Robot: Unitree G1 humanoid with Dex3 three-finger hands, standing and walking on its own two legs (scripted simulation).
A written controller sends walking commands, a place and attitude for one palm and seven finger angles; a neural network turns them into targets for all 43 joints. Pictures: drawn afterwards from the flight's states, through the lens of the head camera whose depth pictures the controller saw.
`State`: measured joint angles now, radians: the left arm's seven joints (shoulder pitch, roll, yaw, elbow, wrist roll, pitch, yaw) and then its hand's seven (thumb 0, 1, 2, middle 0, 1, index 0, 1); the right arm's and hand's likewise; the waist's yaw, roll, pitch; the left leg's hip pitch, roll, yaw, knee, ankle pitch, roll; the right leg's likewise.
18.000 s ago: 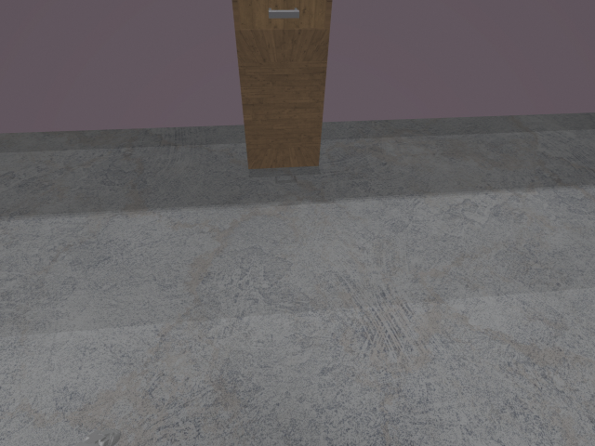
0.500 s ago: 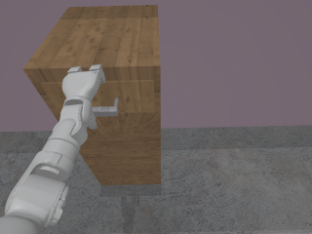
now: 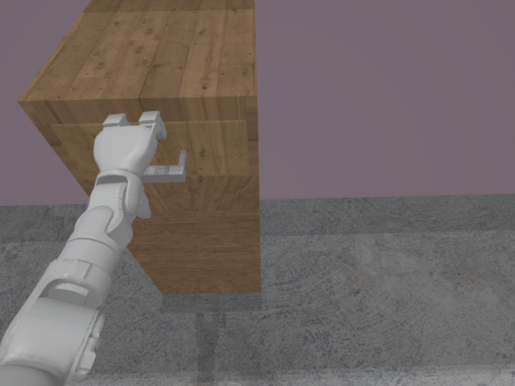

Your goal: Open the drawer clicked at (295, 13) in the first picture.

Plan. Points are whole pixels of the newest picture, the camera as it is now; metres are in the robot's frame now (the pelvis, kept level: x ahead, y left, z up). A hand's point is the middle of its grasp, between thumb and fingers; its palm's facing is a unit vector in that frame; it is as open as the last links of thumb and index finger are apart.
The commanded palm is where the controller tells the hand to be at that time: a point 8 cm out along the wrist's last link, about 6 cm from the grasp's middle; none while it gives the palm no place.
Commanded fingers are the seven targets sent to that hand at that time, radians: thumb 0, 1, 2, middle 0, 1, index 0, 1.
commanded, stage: lower the fingers behind the handle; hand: left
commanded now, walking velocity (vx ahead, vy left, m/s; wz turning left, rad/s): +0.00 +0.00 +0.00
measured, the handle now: (154, 165) +0.48 +0.22 +0.04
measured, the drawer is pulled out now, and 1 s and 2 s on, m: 0.00 0.00 0.00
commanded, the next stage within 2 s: close the thumb around the handle in 1.36 s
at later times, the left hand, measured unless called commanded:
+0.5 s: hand (146, 193) +0.42 +0.22 +0.04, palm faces +0.04 -0.06 -1.00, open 13.8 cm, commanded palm +0.41 +0.21 +0.10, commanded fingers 0.00 -0.50 0.30 -0.30 -1.20 -0.30 -1.20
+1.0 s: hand (151, 198) +0.43 +0.22 +0.02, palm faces -0.01 -0.06 -1.00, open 13.8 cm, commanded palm +0.40 +0.21 +0.07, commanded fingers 0.00 -0.50 0.30 -0.30 -1.20 -0.30 -1.20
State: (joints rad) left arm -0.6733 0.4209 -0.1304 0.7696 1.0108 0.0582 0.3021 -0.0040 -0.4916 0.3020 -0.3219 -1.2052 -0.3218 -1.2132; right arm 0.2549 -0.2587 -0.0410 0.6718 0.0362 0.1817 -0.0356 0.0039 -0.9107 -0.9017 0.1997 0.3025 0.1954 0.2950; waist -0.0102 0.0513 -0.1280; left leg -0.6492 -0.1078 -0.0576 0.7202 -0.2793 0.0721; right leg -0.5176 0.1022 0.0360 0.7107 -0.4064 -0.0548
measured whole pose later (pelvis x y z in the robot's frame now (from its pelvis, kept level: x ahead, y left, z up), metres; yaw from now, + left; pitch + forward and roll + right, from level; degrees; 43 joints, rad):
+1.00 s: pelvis +0.01 +0.00 -0.01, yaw -2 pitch +15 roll -2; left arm -0.52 0.42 -0.09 0.78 1.05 -0.04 0.30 0.00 -0.49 0.30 -0.28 -1.21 -0.32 -1.21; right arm 0.30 -0.25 -0.05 0.61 0.03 0.22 -0.04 0.00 -0.91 -0.90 0.20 0.30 0.20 0.30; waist -0.03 0.04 -0.18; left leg -0.72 -0.09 -0.04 0.81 -0.34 0.08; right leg -0.58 0.13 0.05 0.78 -0.44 -0.06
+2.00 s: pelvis +0.01 +0.00 -0.01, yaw -2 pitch +15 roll -2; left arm -0.63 0.40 -0.11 0.91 1.05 0.06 0.32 0.00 0.53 0.74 -0.38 -1.32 -0.39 -1.31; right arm 0.32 -0.24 -0.03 0.63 0.03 0.21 -0.04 0.00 -0.91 -0.90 0.20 0.30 0.20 0.30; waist -0.05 0.05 -0.19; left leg -0.75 -0.08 -0.04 0.82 -0.34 0.07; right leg -0.61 0.13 0.04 0.78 -0.44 -0.06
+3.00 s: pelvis +0.02 +0.01 +0.00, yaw -2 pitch +11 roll -1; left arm -0.12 0.34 -0.17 0.32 1.03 0.14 0.30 0.01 0.72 0.84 -0.41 -1.35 -0.42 -1.35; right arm 0.17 -0.24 -0.02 0.57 0.03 0.19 0.00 0.00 -0.91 -0.90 0.20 0.30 0.20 0.30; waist 0.02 0.06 -0.18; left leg -0.60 -0.10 -0.02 0.78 -0.36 0.09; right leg -0.46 0.11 0.07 0.74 -0.46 -0.05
